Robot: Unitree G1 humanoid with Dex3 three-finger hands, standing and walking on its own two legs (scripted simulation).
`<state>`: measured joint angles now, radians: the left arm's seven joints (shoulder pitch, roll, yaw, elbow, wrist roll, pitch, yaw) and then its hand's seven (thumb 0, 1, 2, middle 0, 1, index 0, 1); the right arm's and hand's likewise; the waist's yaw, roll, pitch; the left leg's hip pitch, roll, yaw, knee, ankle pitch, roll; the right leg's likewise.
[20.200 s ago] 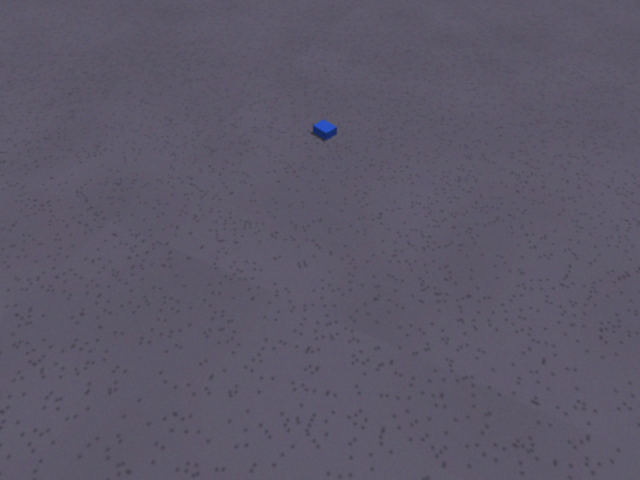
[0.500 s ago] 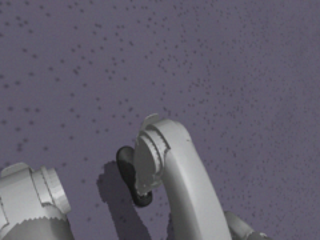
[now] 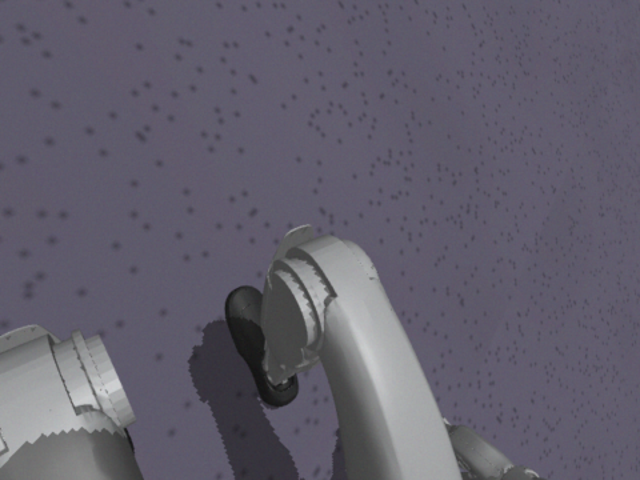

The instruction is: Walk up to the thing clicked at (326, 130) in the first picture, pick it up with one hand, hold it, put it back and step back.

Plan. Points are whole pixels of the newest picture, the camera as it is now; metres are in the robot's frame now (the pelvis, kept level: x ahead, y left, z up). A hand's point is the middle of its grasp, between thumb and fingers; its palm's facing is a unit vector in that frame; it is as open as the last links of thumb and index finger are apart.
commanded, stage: close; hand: left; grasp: from above
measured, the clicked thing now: out of the picture +0.47 +0.34 -0.29
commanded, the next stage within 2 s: settle in 1.02 s
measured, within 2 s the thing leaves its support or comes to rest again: leaves its support in 1.42 s
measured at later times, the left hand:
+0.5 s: hand out of the picture +0.45 +0.33 -0.26, palm faces -0.44 -0.16 -0.88, open 10.7 cm
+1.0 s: hand out of the picture +0.46 +0.33 -0.26, palm faces -0.43 -0.16 -0.89, open 10.6 cm
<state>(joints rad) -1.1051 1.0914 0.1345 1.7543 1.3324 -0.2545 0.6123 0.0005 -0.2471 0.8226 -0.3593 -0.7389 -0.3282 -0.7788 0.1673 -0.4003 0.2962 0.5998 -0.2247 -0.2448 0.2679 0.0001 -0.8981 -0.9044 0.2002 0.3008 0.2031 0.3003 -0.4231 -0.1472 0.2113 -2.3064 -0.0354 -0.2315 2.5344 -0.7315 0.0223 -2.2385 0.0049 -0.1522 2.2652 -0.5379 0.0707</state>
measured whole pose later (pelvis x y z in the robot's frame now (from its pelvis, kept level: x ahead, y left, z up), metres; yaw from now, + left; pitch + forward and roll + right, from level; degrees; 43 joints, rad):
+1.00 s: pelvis +0.00 +0.00 +0.00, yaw +0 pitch +28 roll -17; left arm -1.11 1.11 0.14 1.72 1.31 -0.24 0.59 0.00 0.01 0.34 -0.69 -0.37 -0.69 -0.38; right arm 0.16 -0.40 0.31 0.59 -0.22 -0.23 0.25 0.00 -0.89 -0.90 0.20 0.30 0.20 0.30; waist -0.42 -0.14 0.23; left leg -2.31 -0.03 -0.23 2.53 -0.72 0.03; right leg -2.24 0.00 -0.16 2.25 -0.53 0.07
